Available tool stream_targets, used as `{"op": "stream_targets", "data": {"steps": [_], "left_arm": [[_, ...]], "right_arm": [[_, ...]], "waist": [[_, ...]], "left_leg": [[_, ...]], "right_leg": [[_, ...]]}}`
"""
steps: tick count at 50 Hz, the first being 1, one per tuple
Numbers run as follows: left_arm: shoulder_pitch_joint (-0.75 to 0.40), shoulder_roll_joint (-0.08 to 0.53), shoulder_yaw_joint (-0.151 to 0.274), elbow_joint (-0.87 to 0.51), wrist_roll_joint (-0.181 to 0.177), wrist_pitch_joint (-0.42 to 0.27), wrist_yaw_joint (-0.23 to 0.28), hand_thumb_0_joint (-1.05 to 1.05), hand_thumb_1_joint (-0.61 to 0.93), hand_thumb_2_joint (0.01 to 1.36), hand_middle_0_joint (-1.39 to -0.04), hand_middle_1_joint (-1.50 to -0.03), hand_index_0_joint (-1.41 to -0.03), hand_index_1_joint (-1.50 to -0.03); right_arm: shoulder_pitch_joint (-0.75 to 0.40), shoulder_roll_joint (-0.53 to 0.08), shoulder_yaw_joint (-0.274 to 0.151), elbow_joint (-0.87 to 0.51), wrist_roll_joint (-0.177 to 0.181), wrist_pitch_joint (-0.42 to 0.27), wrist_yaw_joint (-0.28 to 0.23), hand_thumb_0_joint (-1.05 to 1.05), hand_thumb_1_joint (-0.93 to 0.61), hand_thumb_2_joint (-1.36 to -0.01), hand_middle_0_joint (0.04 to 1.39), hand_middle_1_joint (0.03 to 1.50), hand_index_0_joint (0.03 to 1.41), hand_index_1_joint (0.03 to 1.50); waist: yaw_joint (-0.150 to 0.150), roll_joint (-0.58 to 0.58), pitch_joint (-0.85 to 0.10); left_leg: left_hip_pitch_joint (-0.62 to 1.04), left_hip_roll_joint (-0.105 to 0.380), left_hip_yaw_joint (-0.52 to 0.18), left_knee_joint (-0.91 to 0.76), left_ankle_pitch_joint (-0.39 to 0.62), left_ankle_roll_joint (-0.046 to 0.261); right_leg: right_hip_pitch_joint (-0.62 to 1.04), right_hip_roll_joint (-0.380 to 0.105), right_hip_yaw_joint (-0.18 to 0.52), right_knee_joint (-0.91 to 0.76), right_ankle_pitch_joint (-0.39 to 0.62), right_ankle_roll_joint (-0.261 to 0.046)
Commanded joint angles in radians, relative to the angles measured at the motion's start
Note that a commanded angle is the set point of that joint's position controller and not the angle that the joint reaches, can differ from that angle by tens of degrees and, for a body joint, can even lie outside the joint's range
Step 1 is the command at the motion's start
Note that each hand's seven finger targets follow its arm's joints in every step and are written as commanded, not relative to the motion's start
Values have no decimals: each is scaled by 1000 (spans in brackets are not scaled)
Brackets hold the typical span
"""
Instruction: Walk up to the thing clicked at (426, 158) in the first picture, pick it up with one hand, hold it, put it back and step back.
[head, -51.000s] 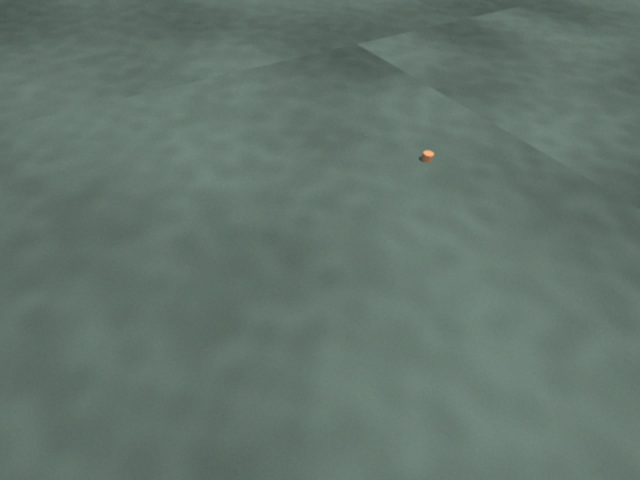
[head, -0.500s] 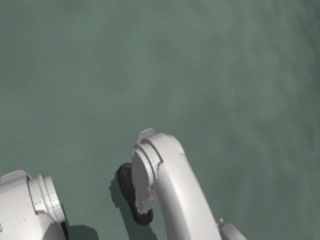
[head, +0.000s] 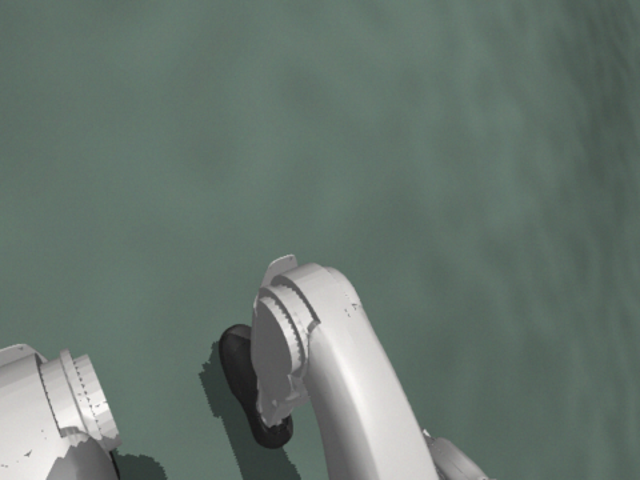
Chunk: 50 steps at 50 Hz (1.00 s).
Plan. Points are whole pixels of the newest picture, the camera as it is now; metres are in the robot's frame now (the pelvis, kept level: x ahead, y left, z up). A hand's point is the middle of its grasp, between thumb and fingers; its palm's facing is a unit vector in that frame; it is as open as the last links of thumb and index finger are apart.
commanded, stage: rest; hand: left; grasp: from above
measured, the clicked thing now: out of the picture +0.47 +0.36 -0.28
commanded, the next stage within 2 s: open in 0.32 s
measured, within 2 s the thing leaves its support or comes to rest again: neither
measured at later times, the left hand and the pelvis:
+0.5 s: hand out of the picture +0.45 +0.35 -0.25, palm faces -0.45 -0.15 -0.88, open 6.8 cm; pelvis +0.00 +0.00 +0.00, yaw -1 degrees
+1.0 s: hand out of the picture +0.45 +0.35 -0.25, palm faces -0.43 -0.15 -0.89, open 11.6 cm; pelvis +0.00 +0.00 +0.00, yaw -1 degrees
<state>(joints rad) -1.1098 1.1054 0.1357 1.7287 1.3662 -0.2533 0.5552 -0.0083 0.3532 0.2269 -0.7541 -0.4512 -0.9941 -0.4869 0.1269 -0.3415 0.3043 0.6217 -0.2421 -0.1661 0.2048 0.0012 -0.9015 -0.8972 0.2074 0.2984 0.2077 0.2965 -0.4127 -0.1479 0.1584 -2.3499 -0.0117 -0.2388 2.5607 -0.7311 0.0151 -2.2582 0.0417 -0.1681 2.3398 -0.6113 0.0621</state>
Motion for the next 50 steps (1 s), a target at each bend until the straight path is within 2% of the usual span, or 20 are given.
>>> {"op": "stream_targets", "data": {"steps": [1,6,9,10,11,14,17,18,19,21,25,28,32,34,35,39,41,45,47,50], "left_arm": [[-264,232,8,-124,-20,7,57,0,771,437,-1026,-597,-1087,-534],[-258,228,8,-114,-30,16,56,0,759,463,-1028,-598,-1082,-542],[-244,254,27,-103,-36,16,63,0,770,451,-1034,-592,-1090,-534],[-232,240,12,-91,-43,18,60,0,743,461,-1021,-587,-1073,-533],[-235,237,12,-90,-40,18,55,0,740,466,-1008,-617,-1065,-558],[-234,245,1,-101,-49,15,45,0,702,452,-986,-599,-1040,-543],[-236,290,23,-107,-56,5,48,0,691,468,-985,-602,-1035,-550],[-228,273,11,-102,-49,4,44,0,696,455,-986,-594,-1038,-540],[-222,281,22,-98,-52,0,44,0,704,460,-983,-609,-1037,-552],[-219,262,4,-96,-57,-6,36,0,698,473,-985,-616,-1038,-562],[-218,275,-1,-102,-58,-14,44,0,378,403,-670,-615,-728,-556],[-224,275,-6,-109,-60,-19,52,0,142,429,-570,-622,-618,-574],[-229,287,7,-112,-58,-20,65,0,47,528,-512,-670,-547,-635],[-220,258,-11,-93,-58,-19,64,0,15,565,-479,-718,-515,-681],[-216,258,-11,-89,-49,-15,62,0,-12,584,-456,-734,-491,-698],[-227,273,-5,-94,-55,-10,69,0,-98,634,-383,-794,-418,-759],[-232,265,-18,-91,-60,-8,65,0,-119,671,-370,-814,-402,-782],[-230,275,-2,-109,-60,-9,66,0,-201,715,-297,-863,-328,-831],[-223,260,-17,-98,-64,-7,60,0,-247,742,-257,-900,-289,-867],[-227,274,0,-102,-71,-8,64,0,-291,785,-223,-928,-251,-899]], "right_arm": [[181,-352,-103,17,1,-14,-8,0,-903,-900,200,301,200,301],[177,-361,-97,12,2,-27,2,0,-905,-902,200,301,200,301],[190,-352,-82,9,4,-28,4,0,-904,-901,200,301,200,301],[184,-359,-92,13,5,-30,4,0,-905,-902,200,301,200,301],[192,-358,-85,6,2,-32,9,0,-906,-902,200,301,200,301],[185,-358,-80,10,9,-34,6,0,-907,-902,200,301,200,301],[179,-358,-67,4,7,-33,4,0,-908,-903,200,301,200,301],[188,-370,-69,-2,7,-34,4,0,-908,-903,200,301,200,301],[186,-358,-59,-2,6,-32,5,0,-905,-902,200,301,200,301],[175,-371,-66,-6,7,-33,2,0,-907,-903,200,301,200,301],[174,-362,-63,-3,10,-35,1,0,-898,-899,201,301,201,301],[174,-371,-64,0,6,-33,0,0,-898,-900,201,301,201,301],[170,-368,-53,9,7,-34,0,0,-898,-900,201,301,201,301],[164,-365,-57,10,7,-38,3,0,-898,-900,201,301,201,301],[172,-365,-56,11,4,-39,6,0,-897,-900,201,301,201,301],[160,-367,-56,9,7,-40,4,0,-897,-900,201,301,201,301],[152,-378,-62,2,8,-47,3,0,-897,-900,201,301,201,301],[168,-360,-48,19,4,-44,8,0,-896,-900,201,301,201,301],[164,-362,-50,8,8,-50,10,0,-897,-900,201,301,201,301],[169,-361,-47,25,6,-43,9,0,-896,-900,201,301,201,301]], "waist": [[-40,619,-616],[-52,608,-590],[-46,586,-610],[-42,597,-612],[-57,593,-596],[-53,593,-607],[-42,587,-602],[-56,575,-581],[-51,561,-582],[-58,564,-564],[-47,570,-583],[-50,579,-594],[-51,587,-594],[-57,600,-558],[-61,600,-558],[-49,586,-558],[-56,583,-543],[-57,591,-587],[-64,565,-568],[-55,608,-592]], "left_leg": [[536,40,76,-298,256,-18],[531,44,63,-298,261,-20],[524,43,62,-295,288,-16],[522,43,66,-297,273,-15],[524,43,67,-290,282,-15],[523,44,69,-279,280,-13],[495,43,70,-284,255,-10],[497,44,68,-277,265,-11],[481,44,72,-277,268,-8],[487,45,66,-280,242,-12],[498,48,62,-291,235,-10],[495,48,66,-288,241,-9],[519,54,52,-288,272,-17],[523,57,43,-299,254,-22],[537,59,40,-300,263,-25],[498,54,53,-302,225,-17],[500,54,53,-304,204,-16],[525,60,43,-300,258,-19],[506,57,50,-290,247,-14],[539,62,37,-298,291,-25]], "right_leg": [[322,37,-108,-150,223,-84],[304,34,-113,-144,223,-83],[349,35,-114,-149,249,-80],[352,39,-108,-150,240,-81],[351,36,-112,-151,247,-78],[361,39,-107,-154,247,-78],[388,42,-107,-163,225,-81],[371,39,-108,-162,232,-81],[392,42,-112,-167,234,-78],[358,41,-115,-167,210,-80],[378,45,-114,-166,213,-76],[392,47,-113,-168,221,-76],[372,43,-123,-161,240,-76],[346,40,-124,-154,223,-76],[335,38,-125,-152,228,-75],[353,41,-120,-167,209,-76],[339,40,-119,-166,192,-75],[365,38,-122,-167,233,-72],[371,38,-118,-167,231,-70],[364,37,-124,-162,251,-75]]}}
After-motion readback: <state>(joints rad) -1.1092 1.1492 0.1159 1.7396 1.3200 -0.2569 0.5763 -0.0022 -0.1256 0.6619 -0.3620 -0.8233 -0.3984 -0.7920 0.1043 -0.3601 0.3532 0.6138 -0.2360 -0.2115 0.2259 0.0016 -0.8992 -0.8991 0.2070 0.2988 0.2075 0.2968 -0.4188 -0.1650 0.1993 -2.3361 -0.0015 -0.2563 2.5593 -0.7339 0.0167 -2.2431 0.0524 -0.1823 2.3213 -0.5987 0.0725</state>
